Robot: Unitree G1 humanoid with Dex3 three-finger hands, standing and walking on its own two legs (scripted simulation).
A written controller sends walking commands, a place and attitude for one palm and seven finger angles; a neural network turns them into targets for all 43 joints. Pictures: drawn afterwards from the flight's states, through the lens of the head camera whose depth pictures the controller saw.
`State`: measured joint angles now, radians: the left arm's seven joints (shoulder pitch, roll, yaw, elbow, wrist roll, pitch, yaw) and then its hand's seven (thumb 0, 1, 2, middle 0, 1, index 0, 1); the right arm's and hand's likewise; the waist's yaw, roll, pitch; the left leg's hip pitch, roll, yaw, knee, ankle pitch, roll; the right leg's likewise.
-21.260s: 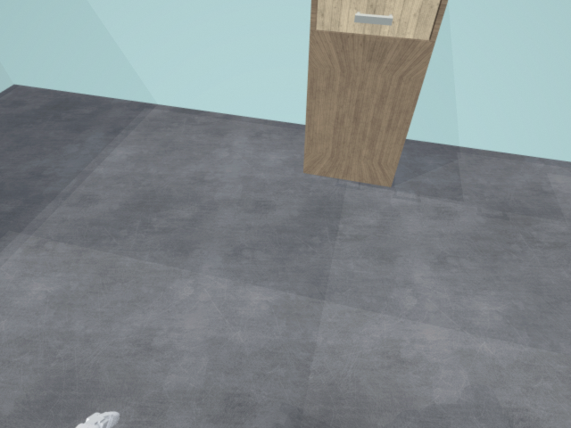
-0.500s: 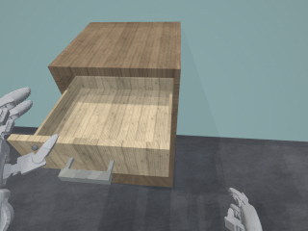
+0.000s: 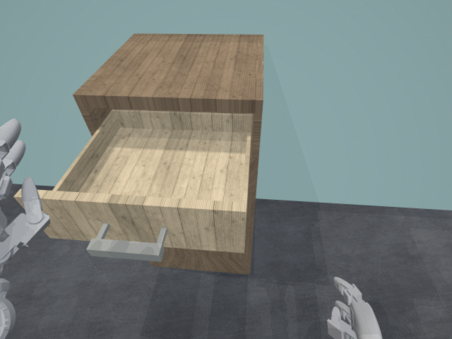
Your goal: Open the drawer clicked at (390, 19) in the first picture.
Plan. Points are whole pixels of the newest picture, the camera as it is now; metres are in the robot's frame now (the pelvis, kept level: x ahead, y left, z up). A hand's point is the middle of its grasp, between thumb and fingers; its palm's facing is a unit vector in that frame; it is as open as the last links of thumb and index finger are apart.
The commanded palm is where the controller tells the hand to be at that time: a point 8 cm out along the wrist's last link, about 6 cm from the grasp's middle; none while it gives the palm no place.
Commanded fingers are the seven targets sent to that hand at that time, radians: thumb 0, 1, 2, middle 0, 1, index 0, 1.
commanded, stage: step back with the hand held close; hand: left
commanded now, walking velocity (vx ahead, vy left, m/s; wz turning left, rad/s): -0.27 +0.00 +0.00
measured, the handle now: (130, 239) +0.27 +0.22 +0.03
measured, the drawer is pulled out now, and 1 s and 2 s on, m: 0.30 0.30 0.30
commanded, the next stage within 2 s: stop stepping back and stand still in 1.18 s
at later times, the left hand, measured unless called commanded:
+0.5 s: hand (9, 253) +0.14 +0.26 +0.21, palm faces +0.43 -0.75 -0.50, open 7.4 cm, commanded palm +0.08 +0.30 +0.22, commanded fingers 0.00 0.90 0.90 -0.20 -0.30 -0.20 -0.30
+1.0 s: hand out of the picture +0.08 +0.26 +0.21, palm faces +0.40 -0.79 -0.46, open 7.4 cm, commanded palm +0.01 +0.32 +0.22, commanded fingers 0.00 0.90 0.90 -0.20 -0.30 -0.20 -0.30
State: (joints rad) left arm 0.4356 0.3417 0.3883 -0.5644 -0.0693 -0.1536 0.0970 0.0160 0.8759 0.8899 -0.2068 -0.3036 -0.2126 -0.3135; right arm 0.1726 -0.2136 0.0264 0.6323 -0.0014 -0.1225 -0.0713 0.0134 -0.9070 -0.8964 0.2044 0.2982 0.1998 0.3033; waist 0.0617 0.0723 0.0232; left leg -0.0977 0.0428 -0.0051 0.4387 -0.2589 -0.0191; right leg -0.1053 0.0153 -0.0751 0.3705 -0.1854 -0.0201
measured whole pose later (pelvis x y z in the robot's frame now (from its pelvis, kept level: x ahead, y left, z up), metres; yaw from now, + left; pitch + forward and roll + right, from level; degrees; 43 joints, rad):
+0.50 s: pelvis -0.05 +0.02 -0.02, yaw +0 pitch +0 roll +0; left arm 0.54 0.44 0.50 -0.72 -0.05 -0.24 0.13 0.02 0.88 0.89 -0.21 -0.30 -0.22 -0.31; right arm 0.18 -0.20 0.01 0.55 0.00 -0.09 -0.07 0.01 -0.91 -0.90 0.20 0.30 0.20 0.30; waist 0.02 0.00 0.04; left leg -0.37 -0.01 0.02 0.61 -0.25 0.02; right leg -0.39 -0.04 -0.05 0.57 -0.19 0.01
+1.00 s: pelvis -0.12 +0.03 -0.02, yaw +1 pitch +2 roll -3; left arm 0.53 0.43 0.46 -0.73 -0.04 -0.28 0.13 0.02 0.88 0.89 -0.21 -0.30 -0.21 -0.31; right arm 0.16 -0.22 -0.01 0.61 0.00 -0.12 -0.05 0.01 -0.91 -0.90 0.21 0.30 0.20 0.30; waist 0.00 0.01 0.02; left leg -0.49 0.00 -0.03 0.71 -0.27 -0.01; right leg -0.35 0.04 0.00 0.56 -0.23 0.00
